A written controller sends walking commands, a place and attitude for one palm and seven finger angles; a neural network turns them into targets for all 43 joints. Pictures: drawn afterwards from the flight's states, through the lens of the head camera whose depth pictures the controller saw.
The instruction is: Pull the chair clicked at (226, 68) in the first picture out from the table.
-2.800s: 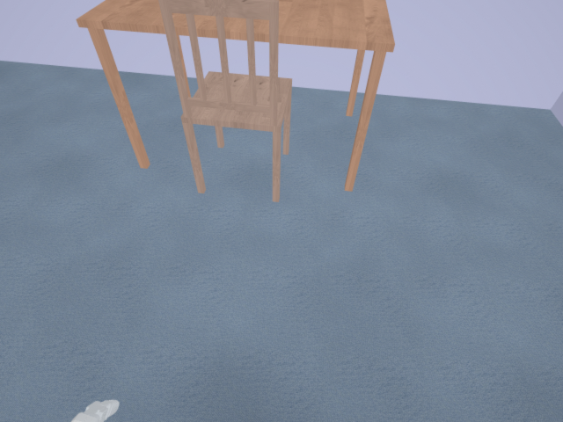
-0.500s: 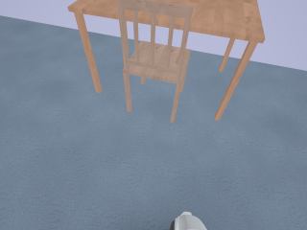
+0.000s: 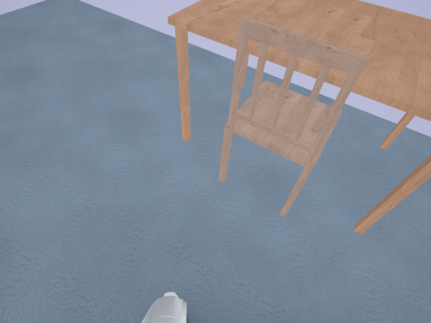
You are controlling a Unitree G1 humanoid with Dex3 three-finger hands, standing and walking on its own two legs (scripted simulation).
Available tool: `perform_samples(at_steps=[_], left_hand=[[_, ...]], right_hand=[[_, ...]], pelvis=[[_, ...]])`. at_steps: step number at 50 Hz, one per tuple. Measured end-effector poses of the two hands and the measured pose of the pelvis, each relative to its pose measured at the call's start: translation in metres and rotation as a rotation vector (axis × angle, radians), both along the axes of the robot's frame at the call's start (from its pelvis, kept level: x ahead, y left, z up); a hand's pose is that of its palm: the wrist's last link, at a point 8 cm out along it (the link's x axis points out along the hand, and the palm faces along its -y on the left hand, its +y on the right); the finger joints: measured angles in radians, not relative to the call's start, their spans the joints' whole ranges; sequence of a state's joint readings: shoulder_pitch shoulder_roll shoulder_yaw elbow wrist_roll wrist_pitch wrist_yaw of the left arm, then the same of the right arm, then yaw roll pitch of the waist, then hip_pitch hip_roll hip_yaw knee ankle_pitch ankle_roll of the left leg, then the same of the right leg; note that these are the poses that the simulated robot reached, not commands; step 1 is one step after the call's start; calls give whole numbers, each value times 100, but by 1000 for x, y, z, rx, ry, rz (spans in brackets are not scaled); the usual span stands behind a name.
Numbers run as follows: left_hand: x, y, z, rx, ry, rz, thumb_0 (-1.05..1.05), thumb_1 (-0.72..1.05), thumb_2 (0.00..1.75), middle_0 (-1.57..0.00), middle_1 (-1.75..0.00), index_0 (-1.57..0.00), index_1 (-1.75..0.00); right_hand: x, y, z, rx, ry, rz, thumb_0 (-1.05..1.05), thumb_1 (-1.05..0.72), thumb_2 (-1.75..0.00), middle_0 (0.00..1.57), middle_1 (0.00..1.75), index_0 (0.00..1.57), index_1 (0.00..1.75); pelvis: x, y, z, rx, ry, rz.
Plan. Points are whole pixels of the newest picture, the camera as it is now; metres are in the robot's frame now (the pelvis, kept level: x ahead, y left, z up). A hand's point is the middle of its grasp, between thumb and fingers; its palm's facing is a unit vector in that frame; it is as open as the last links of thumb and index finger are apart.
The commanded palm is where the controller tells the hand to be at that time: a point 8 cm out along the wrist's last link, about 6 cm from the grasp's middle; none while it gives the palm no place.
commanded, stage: turn to face it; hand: left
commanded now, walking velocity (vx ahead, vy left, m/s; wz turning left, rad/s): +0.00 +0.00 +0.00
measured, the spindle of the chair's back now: (282, 95) +0.85 -0.17 -0.08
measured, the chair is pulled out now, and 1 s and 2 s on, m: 0.00 0.00 0.00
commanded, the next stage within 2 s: take the last steps up to it in 0.96 s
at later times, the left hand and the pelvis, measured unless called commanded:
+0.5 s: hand (124, 302) +0.18 +0.21 -0.17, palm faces -0.06 -0.98 -0.20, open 7.4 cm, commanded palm none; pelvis +0.11 +0.03 +0.00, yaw -10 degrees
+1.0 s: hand (176, 256) +0.28 +0.11 -0.15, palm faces -0.35 -0.91 -0.22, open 7.4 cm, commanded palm none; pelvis +0.13 -0.03 +0.00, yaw -24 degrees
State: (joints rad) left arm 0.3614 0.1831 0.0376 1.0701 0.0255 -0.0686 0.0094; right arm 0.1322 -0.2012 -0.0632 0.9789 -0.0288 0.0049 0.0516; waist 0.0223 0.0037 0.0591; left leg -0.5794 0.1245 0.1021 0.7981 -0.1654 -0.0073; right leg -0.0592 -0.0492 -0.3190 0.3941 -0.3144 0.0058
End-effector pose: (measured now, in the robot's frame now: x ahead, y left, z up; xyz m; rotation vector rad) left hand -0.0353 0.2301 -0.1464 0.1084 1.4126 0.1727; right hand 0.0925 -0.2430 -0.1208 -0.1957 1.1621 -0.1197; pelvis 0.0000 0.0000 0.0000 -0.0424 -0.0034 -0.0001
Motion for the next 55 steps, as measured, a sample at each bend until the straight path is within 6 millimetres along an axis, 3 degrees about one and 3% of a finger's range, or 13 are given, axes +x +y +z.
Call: perform_samples(at_steps=[5, 7, 10, 14, 21, 26, 32, 36, 41, 48, 55], left_hand=[[4, 14, -20, -33, 90, 86, 0, 91, 90, -20, -30, -20, -30], [15, 21, -23, -34, 111, 91, 0, 91, 90, -20, -30, -20, -30], [44, 30, -17, -23, 96, 67, 0, 91, 90, -20, -30, -20, -30], [93, 37, -8, -19, 39, 20, 0, 91, 90, -20, -30, -20, -30], [170, 37, 3, -3, -61, -64, 0, 91, 90, -20, -30, -20, -30], [218, 24, 11, 25, -108, -162, 0, 91, 90, -20, -30, -20, -30], [270, -8, 16, 88, -171, -312, 0, 91, 90, -20, -30, -20, -30], [289, -28, 27, 102, -207, -355, 0, 90, 90, -20, -30, -20, -30], [304, -49, 32, 85, -201, -410, 0, 90, 90, -20, -30, -20, -30], [322, -68, 27, 26, -215, -459, 0, 90, 90, -20, -30, -21, -30], [334, -60, 6, -23, -191, -477, 0, 90, 90, -20, -30, -21, -30]], right_hand=[[89, 35, -7, -24, -71, 120, 1, -91, -90, 19, 30, 20, 30], [108, 48, -7, -25, -97, 125, 1, -91, -90, 20, 30, 20, 30], [117, 64, -1, -13, -109, 99, 1, -91, -90, 20, 30, 20, 30], [111, 73, 6, 15, -110, 17, 0, -91, -90, 20, 30, 20, 30], [97, 48, 5, 2, -88, -103, -3, -93, -90, 20, 30, 21, 30], [63, 24, -11, 14, -12, -203, -1, -92, -90, 20, 30, 21, 30], [10, -11, -42, 50, 88, -342, 0, -91, -90, 20, 30, 20, 30], [-16, -26, -40, 47, 166, -394, 1, -91, -90, 20, 30, 20, 30], [-25, -36, -26, 38, 161, -443, 1, -91, -90, 20, 30, 20, 30], [-19, -35, -17, 19, 133, -478, 1, -91, -90, 20, 30, 20, 30], [0, -18, -9, -21, 62, -498, 1, -90, -90, 20, 30, 20, 30]], pelvis=[[47, 24, -18, -1, 6, 39], [58, 31, -19, 9, -6, 35], [73, 37, -10, 17, -24, 3], [88, 41, 0, 20, -33, -38], [104, 36, 4, 38, -25, -118], [110, 22, 1, 55, -15, -184], [115, -8, -14, 68, -4, -270], [116, -20, -7, 67, 2, -303], [120, -31, 3, 75, 14, -348], [127, -31, 5, 61, 15, -396], [137, -16, -2, 26, 12, -439]])
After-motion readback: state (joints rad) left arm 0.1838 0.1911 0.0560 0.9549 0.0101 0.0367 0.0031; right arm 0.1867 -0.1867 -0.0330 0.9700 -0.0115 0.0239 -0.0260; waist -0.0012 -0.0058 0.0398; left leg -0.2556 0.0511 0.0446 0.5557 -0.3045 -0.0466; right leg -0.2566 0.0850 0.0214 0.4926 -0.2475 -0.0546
